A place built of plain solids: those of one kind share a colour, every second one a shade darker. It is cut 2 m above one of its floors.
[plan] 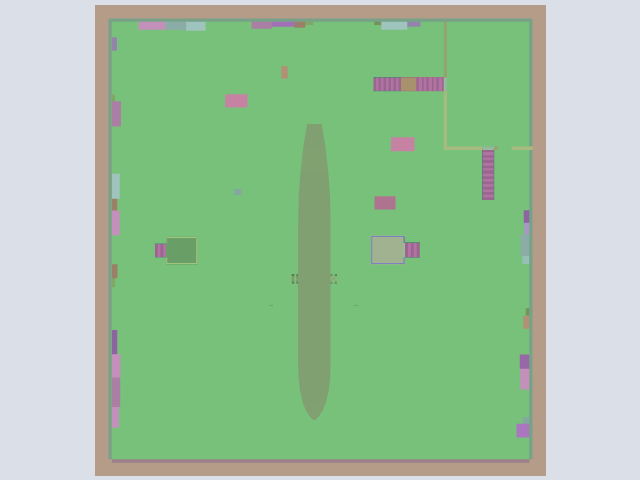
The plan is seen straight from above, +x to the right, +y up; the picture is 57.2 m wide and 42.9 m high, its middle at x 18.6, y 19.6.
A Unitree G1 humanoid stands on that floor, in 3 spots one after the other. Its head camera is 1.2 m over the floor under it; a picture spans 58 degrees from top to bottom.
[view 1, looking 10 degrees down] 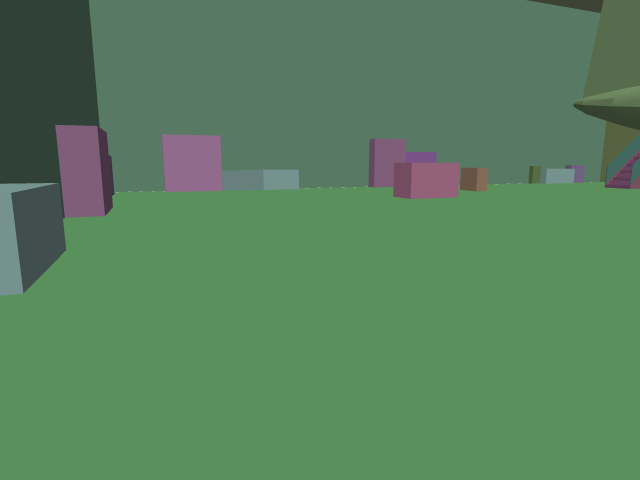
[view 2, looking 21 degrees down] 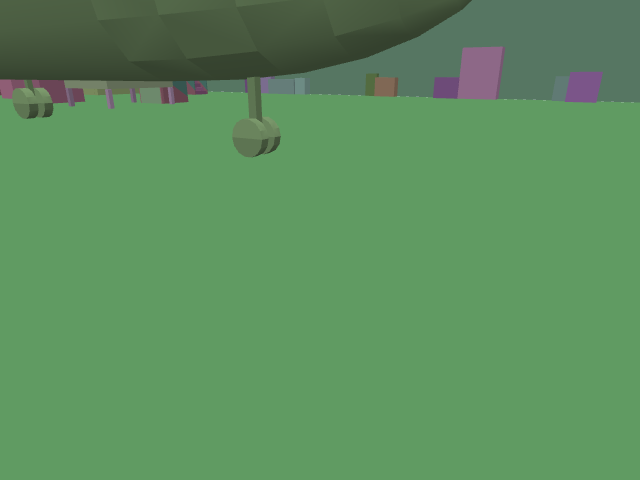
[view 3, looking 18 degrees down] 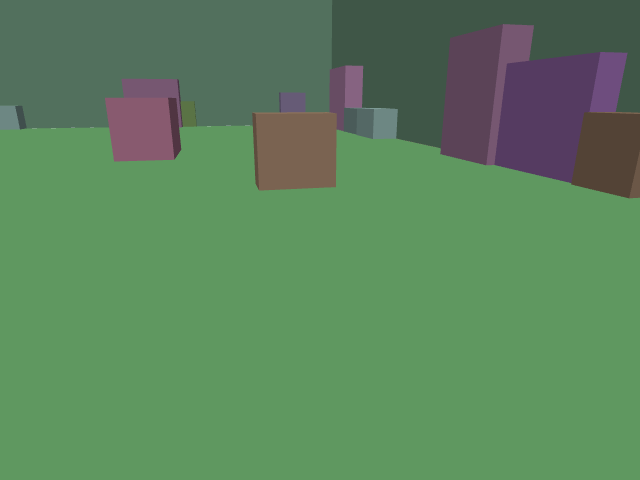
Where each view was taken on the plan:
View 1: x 1.89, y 18.66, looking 69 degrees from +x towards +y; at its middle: floor_bay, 6.91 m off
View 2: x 12.65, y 2.50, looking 30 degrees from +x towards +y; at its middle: floor_bay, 3.35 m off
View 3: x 21.65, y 33.52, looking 167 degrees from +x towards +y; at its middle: floor_bay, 3.88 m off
